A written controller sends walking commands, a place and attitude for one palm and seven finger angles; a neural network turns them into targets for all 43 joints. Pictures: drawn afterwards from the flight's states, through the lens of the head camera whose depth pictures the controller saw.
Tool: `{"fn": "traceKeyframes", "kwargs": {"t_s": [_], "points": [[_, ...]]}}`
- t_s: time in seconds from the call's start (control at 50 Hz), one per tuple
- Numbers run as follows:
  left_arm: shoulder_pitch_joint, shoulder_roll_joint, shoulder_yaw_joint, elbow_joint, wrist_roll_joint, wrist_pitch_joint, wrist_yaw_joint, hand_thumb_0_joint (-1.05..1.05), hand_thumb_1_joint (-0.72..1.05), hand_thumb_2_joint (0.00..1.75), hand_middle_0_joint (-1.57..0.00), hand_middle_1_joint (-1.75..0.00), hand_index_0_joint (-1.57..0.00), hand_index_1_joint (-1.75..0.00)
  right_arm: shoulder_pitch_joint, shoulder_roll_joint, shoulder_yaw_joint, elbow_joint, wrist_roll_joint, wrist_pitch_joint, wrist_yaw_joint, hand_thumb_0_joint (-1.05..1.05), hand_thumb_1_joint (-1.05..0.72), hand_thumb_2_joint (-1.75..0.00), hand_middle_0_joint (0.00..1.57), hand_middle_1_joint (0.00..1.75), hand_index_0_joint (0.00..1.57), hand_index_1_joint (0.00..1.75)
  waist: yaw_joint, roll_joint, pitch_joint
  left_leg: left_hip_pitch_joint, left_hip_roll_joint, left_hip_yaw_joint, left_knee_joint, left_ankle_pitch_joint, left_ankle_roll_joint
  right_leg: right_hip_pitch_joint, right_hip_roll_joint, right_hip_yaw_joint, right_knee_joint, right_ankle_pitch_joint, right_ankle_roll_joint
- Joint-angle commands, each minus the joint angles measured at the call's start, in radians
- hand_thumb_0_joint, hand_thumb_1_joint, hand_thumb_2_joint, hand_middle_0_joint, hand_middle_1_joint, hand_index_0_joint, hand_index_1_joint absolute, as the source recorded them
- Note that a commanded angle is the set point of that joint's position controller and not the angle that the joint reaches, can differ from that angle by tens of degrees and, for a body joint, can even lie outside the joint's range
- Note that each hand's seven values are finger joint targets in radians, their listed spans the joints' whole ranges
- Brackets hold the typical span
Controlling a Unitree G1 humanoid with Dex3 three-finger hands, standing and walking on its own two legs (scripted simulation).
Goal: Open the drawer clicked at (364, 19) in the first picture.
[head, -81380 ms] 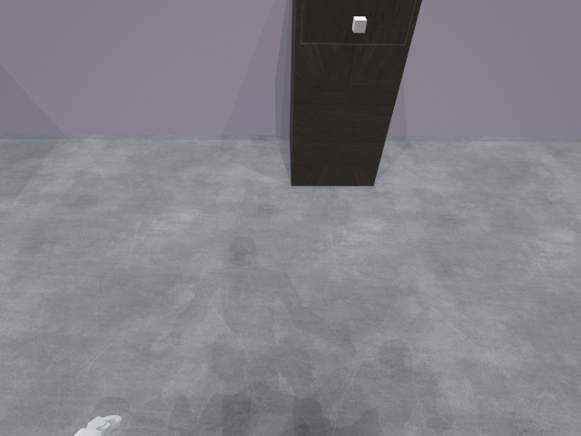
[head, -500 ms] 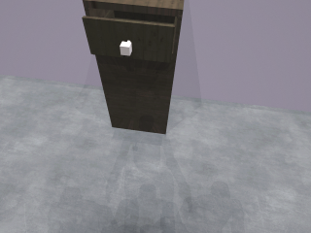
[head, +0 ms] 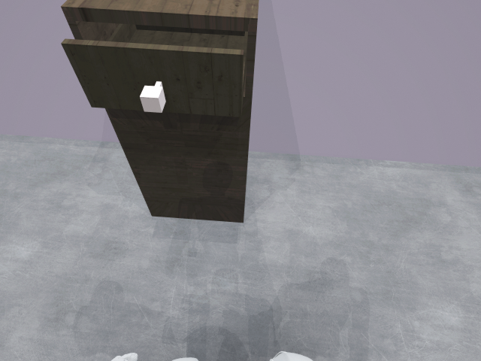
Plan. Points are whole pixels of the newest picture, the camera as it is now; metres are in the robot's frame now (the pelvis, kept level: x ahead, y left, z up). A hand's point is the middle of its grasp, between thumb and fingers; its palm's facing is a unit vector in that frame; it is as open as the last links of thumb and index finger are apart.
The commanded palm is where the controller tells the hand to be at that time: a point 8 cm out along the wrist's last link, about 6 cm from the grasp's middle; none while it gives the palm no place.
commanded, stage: take the last steps up to it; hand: left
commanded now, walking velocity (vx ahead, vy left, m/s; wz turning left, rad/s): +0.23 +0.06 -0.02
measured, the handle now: (155, 93) +0.64 +0.21 +0.06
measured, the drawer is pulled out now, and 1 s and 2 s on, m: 0.09 0.09 0.09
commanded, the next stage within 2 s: come to a stop and stand still in 0.18 s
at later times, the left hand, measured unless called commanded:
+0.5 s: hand (139, 328) +0.20 +0.20 -0.16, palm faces +0.01 -0.98 -0.22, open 7.4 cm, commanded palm none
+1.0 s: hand (149, 299) +0.25 +0.19 -0.17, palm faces -0.03 -0.96 -0.29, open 7.4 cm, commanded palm none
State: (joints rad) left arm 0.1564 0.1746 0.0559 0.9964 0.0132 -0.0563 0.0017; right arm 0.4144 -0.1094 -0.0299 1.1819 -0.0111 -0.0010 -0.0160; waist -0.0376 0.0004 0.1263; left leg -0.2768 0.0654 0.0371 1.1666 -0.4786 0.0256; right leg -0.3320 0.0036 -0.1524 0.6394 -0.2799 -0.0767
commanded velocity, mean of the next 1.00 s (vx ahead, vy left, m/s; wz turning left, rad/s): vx -0.08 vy -0.01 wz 0.00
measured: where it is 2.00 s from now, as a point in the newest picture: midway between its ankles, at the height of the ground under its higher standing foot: outside the picture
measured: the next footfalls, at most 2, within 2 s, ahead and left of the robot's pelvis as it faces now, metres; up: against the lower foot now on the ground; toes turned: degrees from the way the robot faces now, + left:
left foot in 0.24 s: +0.21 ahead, +0.12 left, +0.00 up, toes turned -2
right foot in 0.42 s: +0.16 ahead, -0.09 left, +0.00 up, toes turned -5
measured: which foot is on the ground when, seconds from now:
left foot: up 0.00-0.22, down 0.24-1.00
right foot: down 0.00-0.26, up 0.28-0.40, down 0.42-0.64, up 0.66-0.90, down 0.92-1.00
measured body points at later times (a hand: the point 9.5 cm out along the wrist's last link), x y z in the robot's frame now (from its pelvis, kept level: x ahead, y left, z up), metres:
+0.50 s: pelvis +0.16 +0.01 +0.01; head +0.21 +0.01 +0.46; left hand +0.20 +0.25 -0.14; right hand +0.19 -0.22 -0.15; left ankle +0.14 +0.15 -0.71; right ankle +0.12 -0.08 -0.72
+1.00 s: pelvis +0.17 -0.01 -0.01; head +0.20 -0.02 +0.44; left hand +0.25 +0.24 -0.14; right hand +0.24 -0.27 -0.16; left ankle +0.17 +0.12 -0.72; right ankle +0.14 -0.15 -0.72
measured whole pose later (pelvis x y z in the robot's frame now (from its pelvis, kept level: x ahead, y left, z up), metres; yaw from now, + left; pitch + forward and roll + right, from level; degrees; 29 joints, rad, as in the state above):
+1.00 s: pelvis +0.17 -0.01 -0.01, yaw -2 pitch +0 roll -1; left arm 0.20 0.20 0.02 0.95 0.03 -0.02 0.04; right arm 0.19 -0.24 -0.08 0.92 -0.02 0.03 -0.01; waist -0.01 0.07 0.06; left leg -0.37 0.06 0.00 0.79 -0.46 0.00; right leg -0.31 0.00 0.03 0.73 -0.43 0.03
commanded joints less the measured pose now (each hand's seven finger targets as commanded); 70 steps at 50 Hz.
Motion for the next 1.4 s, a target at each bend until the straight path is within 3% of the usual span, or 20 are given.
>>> {"fn": "traceKeyframes", "kwargs": {"t_s": [0.0, 0.18, 0.24, 0.34, 0.4, 0.52, 0.56, 0.58, 0.62, 0.68, 0.82, 0.84, 0.88, 0.92, 1.0, 1.06, 1.12, 1.16, 1.26, 1.38], "points": [[0.100, 0.090, 0.019, -0.007, 0.012, -0.004, 0.024, 0.00, 0.90, 0.90, -0.20, -0.30, -0.20, -0.30, 0.024, -0.011, -0.014, -0.093, -0.010, -0.010, 0.011, 0.00, -0.90, -0.90, 0.20, 0.30, 0.20, 0.30, -0.002, -0.054, 0.001, -0.111, 0.084, -0.045, -0.095, 0.084, -0.010, -0.096, -0.310, 0.312, -0.467, -0.069, -0.125], [0.146, 0.099, 0.029, 0.020, -0.002, -0.004, -0.003, 0.00, 0.90, 0.90, -0.20, -0.30, -0.20, -0.30, -0.021, -0.082, -0.014, -0.129, -0.010, -0.048, 0.014, 0.00, -0.90, -0.90, 0.20, 0.30, 0.20, 0.30, 0.005, -0.022, -0.095, 0.135, 0.006, 0.049, -0.700, 0.309, -0.042, 0.007, -0.180, 0.164, -0.287, 0.017, -0.045], [0.100, 0.033, 0.006, -0.030, -0.001, -0.006, -0.005, 0.00, 0.90, 0.90, -0.20, -0.30, -0.20, -0.30, 0.121, -0.238, -0.046, -0.108, -0.027, -0.050, -0.011, 0.00, -0.90, -0.90, 0.20, 0.30, 0.20, 0.30, -0.057, 0.258, -0.129, 0.303, 0.334, -0.365, -0.873, 0.471, 0.186, -0.224, 0.002, 0.028, 0.249, -0.288, 0.047], [0.158, 0.044, -0.003, 0.016, -0.005, 0.018, 0.007, 0.00, 0.90, 0.90, -0.20, -0.30, -0.20, -0.30, -0.114, -0.195, -0.007, -0.159, -0.016, -0.036, -0.038, 0.00, -0.90, -0.90, 0.20, 0.30, 0.20, 0.30, 0.041, 0.156, -0.136, 0.194, 0.182, -0.067, -0.716, 1.056, 0.067, 0.039, -0.054, 0.094, -0.095, -0.052, 0.074], [0.243, 0.182, 0.025, 0.033, 0.007, 0.022, 0.026, 0.00, 0.90, 0.90, -0.20, -0.30, -0.20, -0.30, -0.114, -0.183, -0.028, -0.188, 0.013, -0.011, -0.038, 0.00, -0.90, -0.90, 0.20, 0.30, 0.20, 0.30, 0.041, -0.125, -0.242, 0.043, 0.057, 0.026, -0.603, 0.643, -0.041, 0.301, -0.187, 0.229, -0.125, 0.945, 0.024], [0.143, 0.206, 0.039, 0.001, 0.014, 0.066, 0.051, 0.00, 0.90, 0.90, -0.20, -0.30, -0.20, -0.30, -0.203, -0.148, -0.035, -0.194, 0.009, 0.038, -0.030, 0.00, -0.90, -0.90, 0.20, 0.30, 0.20, 0.30, 0.064, -0.218, -0.135, -0.161, -0.036, 0.018, -0.432, -0.064, -0.062, 0.392, -0.314, 0.267, -0.137, 1.287, -0.111], [0.092, 0.215, 0.042, -0.015, 0.002, 0.067, 0.053, 0.00, 0.90, 0.90, -0.20, -0.30, -0.20, -0.30, -0.182, -0.161, -0.034, -0.182, 0.011, 0.038, -0.025, 0.00, -0.90, -0.90, 0.20, 0.30, 0.20, 0.30, 0.031, -0.158, -0.172, -0.088, -0.020, 0.023, -0.659, 0.131, -0.066, 0.419, -0.265, 0.220, -0.055, 1.206, -0.069], [0.064, 0.202, 0.039, -0.029, -0.010, 0.068, 0.051, 0.00, 0.90, 0.90, -0.20, -0.30, -0.20, -0.30, -0.133, -0.186, -0.038, -0.161, 0.005, 0.032, -0.027, 0.00, -0.90, -0.90, 0.20, 0.30, 0.20, 0.30, 0.003, -0.083, -0.227, 0.087, 0.018, 0.012, -0.775, 0.544, -0.055, 0.328, -0.209, 0.170, 0.008, 1.008, -0.013], [0.066, 0.112, 0.013, -0.071, -0.020, 0.071, 0.050, 0.00, 0.90, 0.90, -0.20, -0.30, -0.20, -0.30, -0.060, -0.303, -0.062, -0.153, -0.006, 0.032, -0.037, 0.00, -0.90, -0.90, 0.20, 0.30, 0.20, 0.30, -0.015, 0.292, -0.263, 0.347, 0.358, -0.316, -0.764, 1.525, 0.155, -0.062, 0.007, 0.117, 0.303, -0.307, 0.089], [0.017, 0.122, 0.032, -0.069, -0.002, 0.101, 0.042, 0.00, 0.90, 0.90, -0.20, -0.30, -0.20, -0.30, -0.146, -0.271, -0.050, -0.187, -0.022, 0.031, -0.048, 0.00, -0.90, -0.90, 0.20, 0.30, 0.20, 0.30, 0.011, 0.170, -0.138, 0.180, 0.299, -0.183, -0.762, 1.156, 0.186, -0.127, 0.000, 0.246, 0.511, -0.313, 0.072], [0.033, 0.117, 0.013, -0.089, 0.005, 0.094, 0.020, 0.00, 0.90, 0.90, -0.20, -0.30, -0.20, -0.30, -0.182, -0.287, -0.057, -0.217, -0.024, 0.022, -0.042, 0.00, -0.90, -0.90, 0.20, 0.30, 0.20, 0.30, 0.017, 0.211, -0.192, 0.232, 0.232, -0.102, -0.739, 0.956, 0.106, -0.020, -0.001, 0.141, 0.141, -0.176, 0.084], [0.173, 0.130, 0.008, -0.035, -0.014, 0.045, 0.037, 0.00, 0.90, 0.90, -0.20, -0.30, -0.20, -0.30, -0.299, -0.340, -0.087, -0.255, 0.008, -0.014, -0.022, 0.00, -0.90, -0.90, 0.20, 0.30, 0.20, 0.30, 0.111, 0.129, -0.424, 0.375, 0.224, -0.033, -0.449, 0.998, 0.028, -0.002, -0.074, 0.227, -0.150, 0.015, 0.075], [0.137, 0.231, 0.035, -0.101, 0.008, 0.026, 0.046, 0.00, 0.90, 0.90, -0.20, -0.30, -0.20, -0.30, -0.222, -0.183, -0.048, -0.344, 0.001, -0.007, 0.008, 0.00, -0.90, -0.90, 0.20, 0.30, 0.20, 0.30, 0.082, -0.108, -0.347, -0.153, -0.026, 0.050, -0.291, 0.014, -0.033, 0.317, -0.269, 0.502, -0.104, 0.821, -0.041], [0.169, 0.236, 0.014, -0.093, 0.029, 0.015, 0.056, 0.00, 0.90, 0.90, -0.20, -0.30, -0.20, -0.30, -0.237, -0.121, -0.036, -0.370, -0.001, -0.003, 0.005, 0.00, -0.90, -0.90, 0.20, 0.30, 0.20, 0.30, 0.072, -0.024, -0.232, -0.264, -0.059, 0.000, -0.264, -0.103, -0.030, 0.314, -0.280, 0.400, -0.068, 0.942, -0.100], [0.029, 0.181, 0.003, -0.111, 0.011, 0.037, 0.062, 0.00, 0.90, 0.90, -0.20, -0.30, -0.20, -0.30, -0.061, -0.178, -0.044, -0.314, 0.002, -0.001, 0.002, 0.00, -0.90, -0.90, 0.20, 0.30, 0.20, 0.30, -0.039, -0.287, -0.200, 0.052, -0.022, -0.026, -0.574, 0.380, 0.002, 0.034, -0.118, 0.239, 0.037, 0.542, 0.001], [0.052, 0.102, -0.017, -0.110, -0.008, 0.062, 0.059, 0.00, 0.90, 0.90, -0.20, -0.30, -0.20, -0.30, -0.090, -0.236, -0.033, -0.273, -0.016, -0.016, -0.007, 0.00, -0.90, -0.90, 0.20, 0.30, 0.20, 0.30, 0.003, 0.332, -0.078, 0.033, 0.209, -0.283, -0.752, 0.832, 0.146, -0.076, 0.012, 0.146, 0.231, -0.287, 0.089], [0.161, 0.110, -0.020, -0.062, -0.005, 0.055, 0.039, 0.00, 0.90, 0.90, -0.20, -0.30, -0.20, -0.30, -0.232, -0.213, -0.016, -0.307, -0.013, -0.004, -0.010, 0.00, -0.90, -0.90, 0.20, 0.30, 0.20, 0.30, 0.089, 0.117, 0.003, -0.129, 0.096, -0.143, -0.677, 0.465, 0.083, 0.047, -0.022, 0.200, -0.028, -0.067, 0.054], [0.183, 0.163, -0.018, -0.045, 0.005, 0.035, 0.033, 0.00, 0.90, 0.90, -0.20, -0.30, -0.20, -0.30, -0.198, -0.142, -0.009, -0.313, -0.001, 0.011, -0.002, 0.00, -0.90, -0.90, 0.20, 0.30, 0.20, 0.30, 0.047, -0.153, -0.057, -0.085, -0.046, -0.006, -0.496, 0.137, -0.014, 0.013, -0.183, 0.433, -0.259, 0.057, 0.002], [0.071, 0.146, -0.021, -0.073, 0.002, 0.038, 0.030, 0.00, 0.90, 0.90, -0.20, -0.30, -0.20, -0.30, -0.072, -0.133, -0.008, -0.235, -0.008, 0.010, 0.006, 0.00, -0.90, -0.90, 0.20, 0.30, 0.20, 0.30, -0.008, -0.142, -0.058, 0.089, -0.041, -0.037, -0.599, 0.190, -0.005, -0.124, -0.129, 0.332, -0.306, -0.199, -0.003], [0.137, 0.132, -0.017, -0.036, 0.001, 0.049, 0.024, 0.00, 0.90, 0.90, -0.20, -0.30, -0.20, -0.30, -0.067, -0.151, 0.003, -0.201, -0.015, 0.003, 0.005, 0.00, -0.90, -0.90, 0.20, 0.30, 0.20, 0.30, 0.030, 0.003, -0.006, -0.044, -0.007, -0.096, -0.764, 0.060, 0.003, -0.033, -0.071, 0.280, -0.285, -0.283, 0.033]]}}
